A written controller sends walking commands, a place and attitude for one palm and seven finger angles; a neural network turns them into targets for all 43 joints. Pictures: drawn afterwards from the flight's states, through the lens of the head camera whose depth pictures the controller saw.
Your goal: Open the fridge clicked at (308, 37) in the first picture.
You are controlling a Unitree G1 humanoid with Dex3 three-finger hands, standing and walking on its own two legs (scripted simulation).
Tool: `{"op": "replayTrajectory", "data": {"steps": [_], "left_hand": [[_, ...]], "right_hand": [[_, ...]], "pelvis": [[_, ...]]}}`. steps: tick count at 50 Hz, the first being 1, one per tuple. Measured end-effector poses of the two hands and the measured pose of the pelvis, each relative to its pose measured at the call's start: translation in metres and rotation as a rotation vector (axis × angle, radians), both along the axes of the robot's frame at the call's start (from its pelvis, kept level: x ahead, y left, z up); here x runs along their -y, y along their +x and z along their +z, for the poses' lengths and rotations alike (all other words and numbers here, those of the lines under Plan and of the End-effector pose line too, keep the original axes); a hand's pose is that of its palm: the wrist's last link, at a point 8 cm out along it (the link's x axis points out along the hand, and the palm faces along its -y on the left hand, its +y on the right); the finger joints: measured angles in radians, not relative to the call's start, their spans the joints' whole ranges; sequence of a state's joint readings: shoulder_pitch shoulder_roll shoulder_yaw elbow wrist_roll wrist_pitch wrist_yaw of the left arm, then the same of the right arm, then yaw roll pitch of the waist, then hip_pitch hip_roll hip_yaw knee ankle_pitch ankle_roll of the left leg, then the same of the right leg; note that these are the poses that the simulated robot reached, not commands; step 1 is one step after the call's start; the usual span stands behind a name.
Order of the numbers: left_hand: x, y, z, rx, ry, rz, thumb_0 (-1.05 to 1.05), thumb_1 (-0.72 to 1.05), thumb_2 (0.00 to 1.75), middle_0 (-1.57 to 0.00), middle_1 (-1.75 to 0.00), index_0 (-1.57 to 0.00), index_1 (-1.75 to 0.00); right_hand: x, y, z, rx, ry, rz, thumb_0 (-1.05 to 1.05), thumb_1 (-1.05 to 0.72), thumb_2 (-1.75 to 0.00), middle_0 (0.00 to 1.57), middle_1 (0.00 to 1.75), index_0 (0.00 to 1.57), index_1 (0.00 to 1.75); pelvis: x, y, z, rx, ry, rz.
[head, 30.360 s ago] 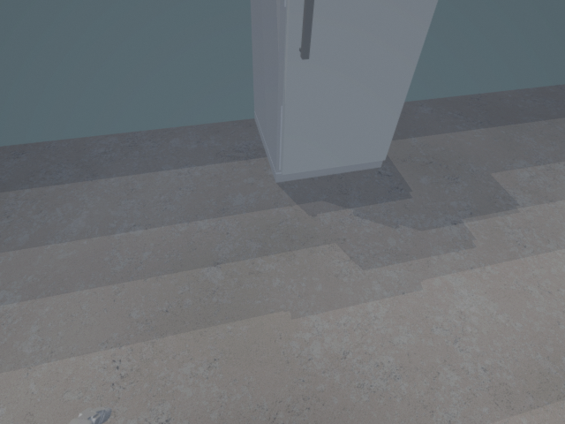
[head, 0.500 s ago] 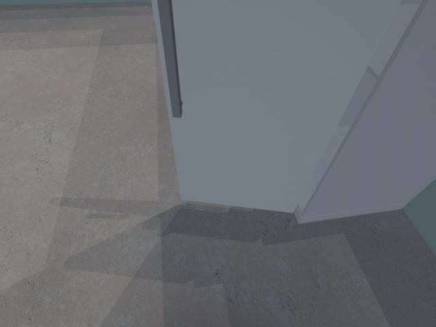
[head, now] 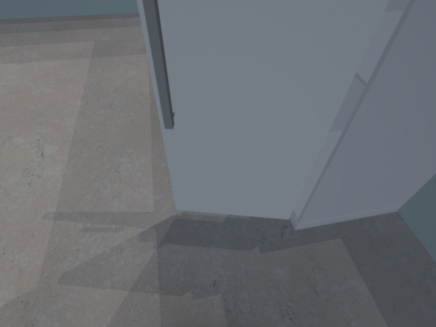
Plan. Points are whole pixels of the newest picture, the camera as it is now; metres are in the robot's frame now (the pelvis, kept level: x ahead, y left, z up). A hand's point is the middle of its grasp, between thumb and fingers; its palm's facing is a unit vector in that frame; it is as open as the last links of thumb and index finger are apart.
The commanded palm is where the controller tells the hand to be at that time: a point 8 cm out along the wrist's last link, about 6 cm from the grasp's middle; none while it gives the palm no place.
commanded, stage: let the arm hang, fingers relaxed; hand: left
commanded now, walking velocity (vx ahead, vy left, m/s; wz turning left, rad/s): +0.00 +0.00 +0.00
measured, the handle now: (161, 56) +0.70 +0.18 +0.14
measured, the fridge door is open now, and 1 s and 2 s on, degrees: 74 74 74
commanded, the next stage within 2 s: look to check the result in 0.02 s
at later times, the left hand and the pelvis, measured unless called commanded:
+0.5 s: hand out of the picture +0.04 +0.19 -0.17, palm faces -0.01 -0.97 -0.24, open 7.4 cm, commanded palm none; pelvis +0.02 -0.01 +0.00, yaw +0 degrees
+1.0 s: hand out of the picture +0.07 +0.20 -0.17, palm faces -0.02 -0.97 -0.26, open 7.4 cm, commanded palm none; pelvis +0.03 -0.01 +0.00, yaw +0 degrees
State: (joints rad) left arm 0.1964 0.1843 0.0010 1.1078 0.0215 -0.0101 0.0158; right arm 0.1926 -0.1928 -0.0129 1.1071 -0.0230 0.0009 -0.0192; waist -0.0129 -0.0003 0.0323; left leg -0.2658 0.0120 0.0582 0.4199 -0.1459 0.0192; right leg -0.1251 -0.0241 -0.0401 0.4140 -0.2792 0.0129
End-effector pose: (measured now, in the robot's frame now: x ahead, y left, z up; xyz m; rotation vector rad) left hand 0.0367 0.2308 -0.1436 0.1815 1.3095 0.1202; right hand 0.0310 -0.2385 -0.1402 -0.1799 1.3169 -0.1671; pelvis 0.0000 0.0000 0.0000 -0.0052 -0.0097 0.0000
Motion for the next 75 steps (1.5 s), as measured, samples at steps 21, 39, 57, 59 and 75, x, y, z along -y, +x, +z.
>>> {"op": "replayTrajectory", "data": {"steps": [21,39,57,59,75], "left_hand": [[-0.010,-0.005,0.003,-0.076,0.035,0.019,0.00,0.90,0.90,-0.20,-0.30,-0.20,-0.30],[-0.014,0.020,0.007,-0.024,0.046,0.005,0.00,0.90,0.90,-0.20,-0.30,-0.20,-0.30],[-0.018,0.028,0.010,-0.019,0.065,-0.007,0.00,0.90,0.90,-0.20,-0.30,-0.20,-0.30],[-0.017,0.027,0.010,-0.023,0.065,-0.007,0.00,0.90,0.90,-0.20,-0.30,-0.20,-0.30],[-0.011,0.026,0.010,-0.027,0.061,-0.006,0.00,0.90,0.90,-0.20,-0.30,-0.20,-0.30]], "right_hand": [[0.012,0.016,0.002,-0.038,-0.015,0.011,0.00,-0.91,-0.90,0.20,0.30,0.20,0.30],[0.025,0.039,0.008,0.013,-0.042,0.021,0.00,-0.91,-0.90,0.20,0.30,0.20,0.30],[0.034,0.036,0.009,-0.003,-0.052,0.019,0.00,-0.91,-0.90,0.20,0.30,0.21,0.30],[0.035,0.035,0.009,-0.007,-0.053,0.018,0.00,-0.91,-0.90,0.20,0.30,0.21,0.30],[0.038,0.037,0.009,-0.005,-0.052,0.016,0.00,-0.91,-0.90,0.20,0.30,0.21,0.30]], "pelvis": [[0.006,0.018,0.002,0.002,0.002,0.001],[0.008,0.027,0.004,0.007,0.007,-0.003],[0.012,0.029,0.005,0.007,0.008,-0.006],[0.012,0.029,0.005,0.007,0.008,-0.007],[0.016,0.030,0.005,0.010,0.009,-0.008]]}}
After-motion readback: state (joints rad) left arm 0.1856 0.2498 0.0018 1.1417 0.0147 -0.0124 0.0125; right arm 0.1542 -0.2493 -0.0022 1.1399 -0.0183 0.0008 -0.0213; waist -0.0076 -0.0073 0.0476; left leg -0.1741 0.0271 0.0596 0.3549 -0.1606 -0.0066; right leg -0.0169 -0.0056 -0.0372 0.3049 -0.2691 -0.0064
